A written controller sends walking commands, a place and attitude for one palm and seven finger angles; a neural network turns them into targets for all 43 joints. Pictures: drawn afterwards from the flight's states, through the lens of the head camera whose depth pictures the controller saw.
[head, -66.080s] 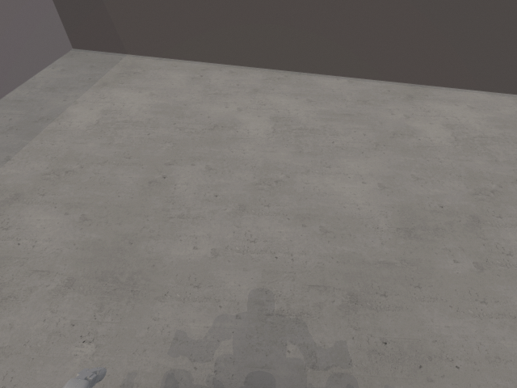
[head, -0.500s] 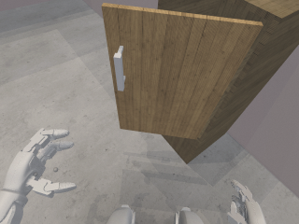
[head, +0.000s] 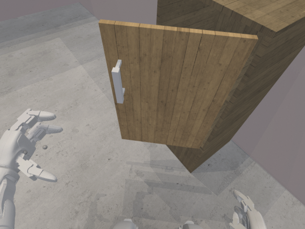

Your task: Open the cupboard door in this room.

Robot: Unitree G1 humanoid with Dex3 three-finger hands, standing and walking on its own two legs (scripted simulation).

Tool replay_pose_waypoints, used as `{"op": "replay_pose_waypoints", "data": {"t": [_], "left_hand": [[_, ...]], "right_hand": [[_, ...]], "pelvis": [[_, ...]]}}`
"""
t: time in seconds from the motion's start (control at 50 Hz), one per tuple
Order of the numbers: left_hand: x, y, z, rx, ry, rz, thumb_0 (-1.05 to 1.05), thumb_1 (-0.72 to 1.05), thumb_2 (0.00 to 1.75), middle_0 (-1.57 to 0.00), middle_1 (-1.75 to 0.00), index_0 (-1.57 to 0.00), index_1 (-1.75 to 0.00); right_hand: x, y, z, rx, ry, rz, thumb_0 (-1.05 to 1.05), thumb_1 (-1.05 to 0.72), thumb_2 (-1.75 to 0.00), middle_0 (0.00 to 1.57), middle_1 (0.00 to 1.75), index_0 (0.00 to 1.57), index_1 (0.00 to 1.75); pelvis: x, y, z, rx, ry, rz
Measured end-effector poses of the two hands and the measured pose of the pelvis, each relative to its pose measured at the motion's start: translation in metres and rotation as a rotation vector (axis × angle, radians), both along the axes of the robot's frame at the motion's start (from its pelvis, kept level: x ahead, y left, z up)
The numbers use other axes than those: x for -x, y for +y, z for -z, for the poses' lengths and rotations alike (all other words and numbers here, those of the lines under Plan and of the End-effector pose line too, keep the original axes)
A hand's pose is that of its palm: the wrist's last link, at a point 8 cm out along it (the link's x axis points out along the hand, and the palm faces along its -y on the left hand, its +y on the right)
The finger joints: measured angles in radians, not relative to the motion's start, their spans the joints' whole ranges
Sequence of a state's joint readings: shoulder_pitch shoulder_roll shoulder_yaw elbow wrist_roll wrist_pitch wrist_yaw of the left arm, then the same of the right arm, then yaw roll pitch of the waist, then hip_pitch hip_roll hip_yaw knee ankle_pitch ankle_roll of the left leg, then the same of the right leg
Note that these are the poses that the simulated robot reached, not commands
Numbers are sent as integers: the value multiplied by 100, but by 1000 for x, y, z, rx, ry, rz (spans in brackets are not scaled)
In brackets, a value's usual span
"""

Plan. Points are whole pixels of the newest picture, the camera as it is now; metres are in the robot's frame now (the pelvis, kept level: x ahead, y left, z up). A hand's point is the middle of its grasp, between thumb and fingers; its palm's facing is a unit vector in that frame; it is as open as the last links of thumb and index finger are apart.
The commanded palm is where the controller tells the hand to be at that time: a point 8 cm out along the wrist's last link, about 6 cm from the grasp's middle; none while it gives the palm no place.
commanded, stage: raise the hand with hooked fingers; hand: left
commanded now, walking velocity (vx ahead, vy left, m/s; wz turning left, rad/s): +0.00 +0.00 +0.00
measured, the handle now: (119, 82) +0.52 +0.14 +0.06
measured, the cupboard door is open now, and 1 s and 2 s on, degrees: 46 46 46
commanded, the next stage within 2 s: move the hooked fingers beside the handle in 0.56 s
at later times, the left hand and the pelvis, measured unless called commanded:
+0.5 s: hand (55, 141) +0.29 +0.25 +0.08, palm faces -0.03 -1.00 -0.05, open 14.0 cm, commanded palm +0.27 +0.30 +0.08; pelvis +0.01 -0.02 +0.01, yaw +0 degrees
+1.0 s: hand (64, 129) +0.33 +0.25 +0.07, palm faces -0.07 -1.00 -0.02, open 14.0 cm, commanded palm +0.31 +0.29 +0.08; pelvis +0.00 -0.01 +0.00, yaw -1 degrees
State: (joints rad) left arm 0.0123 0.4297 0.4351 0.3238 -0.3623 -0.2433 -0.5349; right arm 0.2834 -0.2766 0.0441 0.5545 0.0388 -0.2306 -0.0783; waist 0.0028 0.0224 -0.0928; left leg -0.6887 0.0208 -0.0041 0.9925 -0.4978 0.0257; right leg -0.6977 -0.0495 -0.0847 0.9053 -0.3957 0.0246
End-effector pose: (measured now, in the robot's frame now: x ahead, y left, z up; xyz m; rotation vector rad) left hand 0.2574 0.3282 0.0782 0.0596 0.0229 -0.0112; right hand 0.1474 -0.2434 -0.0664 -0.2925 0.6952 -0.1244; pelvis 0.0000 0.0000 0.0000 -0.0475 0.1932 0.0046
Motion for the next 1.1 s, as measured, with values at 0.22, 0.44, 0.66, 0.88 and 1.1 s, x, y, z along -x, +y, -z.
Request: {"op": "replay_pose_waypoints", "data": {"t": [0.22, 0.44, 0.66, 0.88, 1.1], "left_hand": [[-23, -10, -8, 18, 17, 25, -1, -49, 30, -30, -120, -30, -120], [-16, -21, -2, 17, 13, 11, -1, -49, 30, -30, -120, -30, -120], [-12, -19, -2, 30, 25, 15, -1, -50, 30, -30, -120, -30, -120], [-32, -22, 4, 48, 0, 24, -1, -50, 30, -30, -120, -30, -120], [-64, -29, 2, 53, 5, 53, -1, -50, 30, -30, -120, -30, -120]], "right_hand": [[6, -22, -3, 9, 28, 46, 1, -90, -90, 20, 30, 20, 30], [8, -30, -2, 9, 43, 50, 1, -90, -90, 20, 30, 20, 30], [8, -26, -3, -7, 23, 48, 1, -90, -90, 20, 30, 20, 30], [17, -24, 2, 22, 56, 48, 1, -90, -90, 20, 30, 20, 30], [39, -21, 6, 14, 118, 101, 1, -90, -90, 20, 30, 20, 30]], "pelvis": [[-8, -9, -7, -14, 11, 13], [-6, -16, -8, -19, 5, 12], [-1, -17, -8, -20, -5, 11], [6, -14, -4, -16, -1, 5], [1, -6, -6, -18, 20, 22]]}}
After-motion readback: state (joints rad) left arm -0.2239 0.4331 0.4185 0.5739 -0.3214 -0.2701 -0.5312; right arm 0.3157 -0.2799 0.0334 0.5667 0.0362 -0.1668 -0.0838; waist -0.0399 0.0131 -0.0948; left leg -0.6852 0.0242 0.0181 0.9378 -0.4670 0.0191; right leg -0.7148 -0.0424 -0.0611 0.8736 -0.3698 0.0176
